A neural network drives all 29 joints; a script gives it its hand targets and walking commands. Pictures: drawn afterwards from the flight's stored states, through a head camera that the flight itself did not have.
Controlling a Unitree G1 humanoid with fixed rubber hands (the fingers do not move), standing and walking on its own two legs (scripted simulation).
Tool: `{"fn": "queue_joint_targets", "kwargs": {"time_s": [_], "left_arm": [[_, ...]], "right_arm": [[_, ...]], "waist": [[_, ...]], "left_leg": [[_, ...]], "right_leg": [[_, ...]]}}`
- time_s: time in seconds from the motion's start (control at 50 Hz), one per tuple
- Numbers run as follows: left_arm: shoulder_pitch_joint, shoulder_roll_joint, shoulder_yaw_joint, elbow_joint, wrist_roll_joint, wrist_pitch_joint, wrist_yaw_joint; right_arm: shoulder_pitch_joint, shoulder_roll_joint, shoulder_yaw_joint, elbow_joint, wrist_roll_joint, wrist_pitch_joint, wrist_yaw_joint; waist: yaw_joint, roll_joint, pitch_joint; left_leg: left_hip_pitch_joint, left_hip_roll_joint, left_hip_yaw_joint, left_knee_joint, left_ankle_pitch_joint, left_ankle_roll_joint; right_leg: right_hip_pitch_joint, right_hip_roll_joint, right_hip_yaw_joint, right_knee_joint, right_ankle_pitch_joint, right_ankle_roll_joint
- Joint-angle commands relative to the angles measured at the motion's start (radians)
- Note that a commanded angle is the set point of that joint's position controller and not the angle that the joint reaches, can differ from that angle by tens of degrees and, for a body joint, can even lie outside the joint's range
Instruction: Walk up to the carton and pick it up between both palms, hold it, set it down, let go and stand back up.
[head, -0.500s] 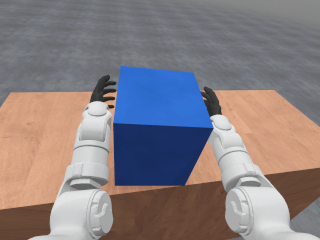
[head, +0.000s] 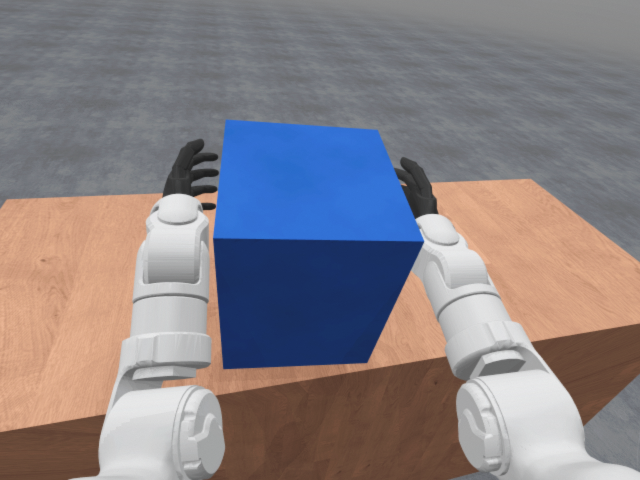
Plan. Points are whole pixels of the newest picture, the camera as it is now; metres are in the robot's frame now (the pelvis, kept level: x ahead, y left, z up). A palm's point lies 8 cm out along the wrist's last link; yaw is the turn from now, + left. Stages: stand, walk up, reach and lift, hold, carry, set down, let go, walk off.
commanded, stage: reach and lift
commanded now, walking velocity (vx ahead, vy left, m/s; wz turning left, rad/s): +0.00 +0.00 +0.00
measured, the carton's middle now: (300, 248) +0.39 +0.02 +0.14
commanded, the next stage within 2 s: hold in 0.90 s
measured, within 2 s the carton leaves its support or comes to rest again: neither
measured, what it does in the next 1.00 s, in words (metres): stands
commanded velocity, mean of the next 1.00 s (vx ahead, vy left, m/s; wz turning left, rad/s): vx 0.00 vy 0.00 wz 0.00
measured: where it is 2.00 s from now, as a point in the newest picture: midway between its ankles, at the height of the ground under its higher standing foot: outside the picture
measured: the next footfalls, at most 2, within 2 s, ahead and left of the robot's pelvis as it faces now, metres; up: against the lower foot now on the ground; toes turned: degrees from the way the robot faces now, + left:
none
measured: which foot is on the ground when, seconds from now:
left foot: down 0.00-1.00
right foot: down 0.00-1.00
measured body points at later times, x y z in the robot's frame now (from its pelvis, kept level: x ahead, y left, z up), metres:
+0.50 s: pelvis +0.00 +0.00 +0.00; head -0.05 +0.04 +0.45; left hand +0.40 +0.16 +0.23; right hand +0.40 -0.13 +0.22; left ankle +0.07 +0.08 -0.75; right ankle -0.02 -0.11 -0.75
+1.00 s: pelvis +0.00 +0.00 +0.00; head -0.06 +0.03 +0.44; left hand +0.39 +0.16 +0.24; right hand +0.40 -0.14 +0.24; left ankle +0.07 +0.08 -0.75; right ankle -0.02 -0.11 -0.75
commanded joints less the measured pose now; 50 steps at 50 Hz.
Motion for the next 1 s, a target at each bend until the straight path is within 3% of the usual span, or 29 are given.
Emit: {"fn": "queue_joint_targets", "kwargs": {"time_s": [0.0, 0.34, 0.98], "left_arm": [[-0.543, -0.514, -0.383, -0.061, -0.148, -0.009, -0.144], [-0.575, -0.508, -0.391, -0.087, -0.159, 0.031, -0.147], [-0.613, -0.492, -0.416, -0.171, -0.191, 0.078, -0.168]], "right_arm": [[-0.767, 0.478, 0.236, -0.286, 0.068, -0.058, 0.069], [-0.789, 0.474, 0.245, -0.298, 0.094, -0.008, 0.060], [-0.798, 0.502, 0.322, -0.364, 0.191, 0.086, 0.018]], "waist": [[-0.012, 0.078, -0.347], [-0.023, 0.088, -0.342], [-0.029, 0.090, -0.370]], "left_leg": [[0.468, 0.045, -0.098, 0.026, 0.066, -0.037], [0.457, 0.051, -0.102, 0.010, 0.015, -0.036], [0.434, 0.037, -0.105, 0.036, 0.078, -0.045]], "right_leg": [[-0.262, -0.006, -0.029, -0.079, 0.112, 0.049], [-0.280, -0.002, -0.026, -0.078, 0.084, 0.045], [-0.252, 0.007, -0.007, -0.070, 0.149, 0.055]]}}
